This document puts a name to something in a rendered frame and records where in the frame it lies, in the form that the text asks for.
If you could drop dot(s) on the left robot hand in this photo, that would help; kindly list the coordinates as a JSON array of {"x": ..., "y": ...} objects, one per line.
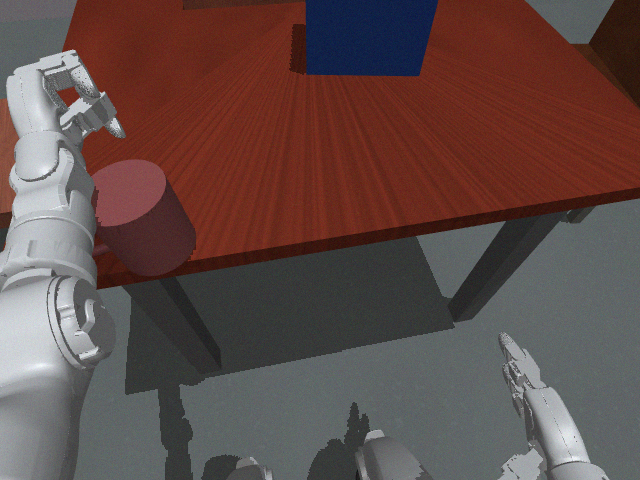
[{"x": 34, "y": 104}]

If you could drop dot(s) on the right robot hand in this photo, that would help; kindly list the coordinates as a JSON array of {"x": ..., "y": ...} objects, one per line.
[{"x": 553, "y": 437}]

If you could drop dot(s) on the left robot arm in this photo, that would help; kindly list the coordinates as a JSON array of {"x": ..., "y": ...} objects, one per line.
[{"x": 54, "y": 327}]

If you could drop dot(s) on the right robot arm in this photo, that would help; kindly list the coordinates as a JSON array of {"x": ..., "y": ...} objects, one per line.
[{"x": 577, "y": 471}]

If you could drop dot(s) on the table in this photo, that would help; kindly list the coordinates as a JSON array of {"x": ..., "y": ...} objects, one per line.
[{"x": 507, "y": 121}]

